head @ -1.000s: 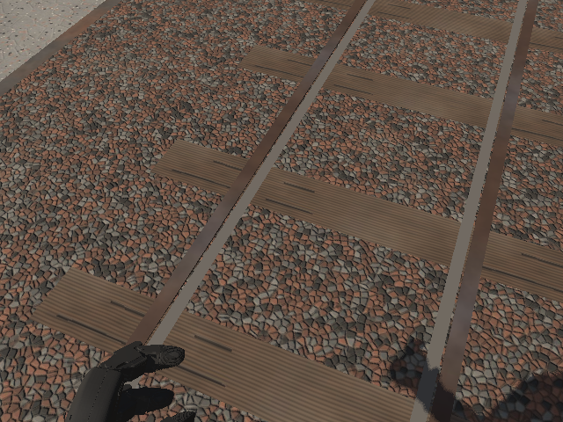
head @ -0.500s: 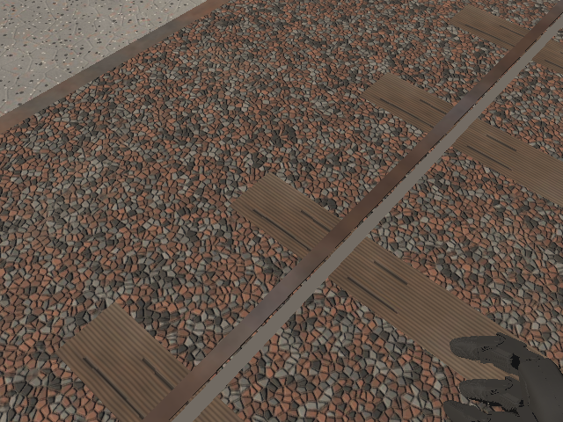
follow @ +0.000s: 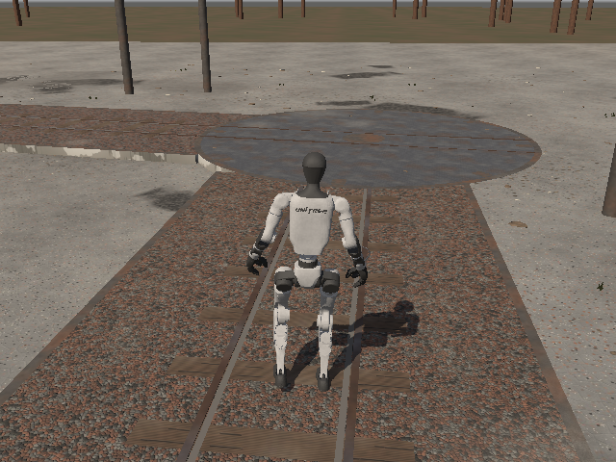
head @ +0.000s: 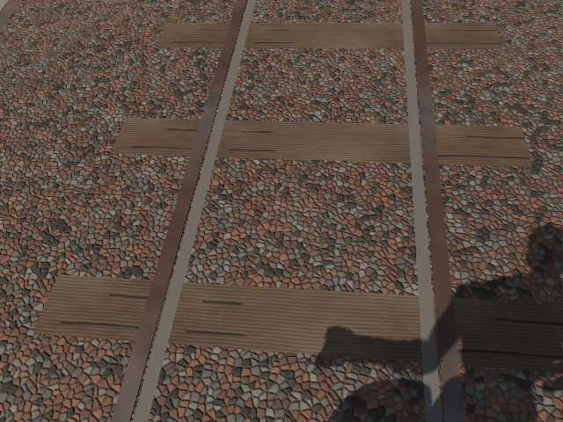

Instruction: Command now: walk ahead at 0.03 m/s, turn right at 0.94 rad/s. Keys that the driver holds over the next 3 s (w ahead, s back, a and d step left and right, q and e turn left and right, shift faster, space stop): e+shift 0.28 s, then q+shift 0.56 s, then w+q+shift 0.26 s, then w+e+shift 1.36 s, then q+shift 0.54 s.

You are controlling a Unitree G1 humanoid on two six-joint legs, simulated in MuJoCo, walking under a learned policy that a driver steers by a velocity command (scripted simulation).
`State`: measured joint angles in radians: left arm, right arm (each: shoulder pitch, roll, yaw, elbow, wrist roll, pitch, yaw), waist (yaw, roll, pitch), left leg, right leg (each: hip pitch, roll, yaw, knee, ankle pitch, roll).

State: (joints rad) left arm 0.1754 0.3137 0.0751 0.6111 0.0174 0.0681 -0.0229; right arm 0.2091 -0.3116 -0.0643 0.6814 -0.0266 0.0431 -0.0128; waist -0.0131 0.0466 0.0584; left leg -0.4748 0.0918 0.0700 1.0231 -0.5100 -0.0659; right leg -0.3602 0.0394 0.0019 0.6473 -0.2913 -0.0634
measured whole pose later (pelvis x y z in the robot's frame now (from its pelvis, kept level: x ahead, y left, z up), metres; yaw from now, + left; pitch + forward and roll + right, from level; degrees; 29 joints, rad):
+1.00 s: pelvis +0.01 +0.01 +0.02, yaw +7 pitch +1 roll +1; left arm 0.27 0.29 0.03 0.71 0.03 -0.02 0.03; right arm 0.24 -0.35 -0.10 0.75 -0.03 0.09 0.09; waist 0.02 0.03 0.00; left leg -0.53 0.00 -0.04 1.10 -0.29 -0.04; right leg -0.06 0.01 -0.10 0.30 -0.26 -0.05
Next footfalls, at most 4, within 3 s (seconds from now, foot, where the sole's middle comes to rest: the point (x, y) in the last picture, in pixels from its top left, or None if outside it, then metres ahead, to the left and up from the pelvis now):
0.36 left None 0.11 0.09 -0.76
0.74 right None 0.01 -0.08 -0.76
1.32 left None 0.26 0.27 -0.76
1.80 right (229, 338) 0.68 0.21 -0.76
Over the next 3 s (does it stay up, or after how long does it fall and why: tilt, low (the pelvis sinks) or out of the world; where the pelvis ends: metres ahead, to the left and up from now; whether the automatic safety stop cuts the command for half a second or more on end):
stays up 1.31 -0.06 0.01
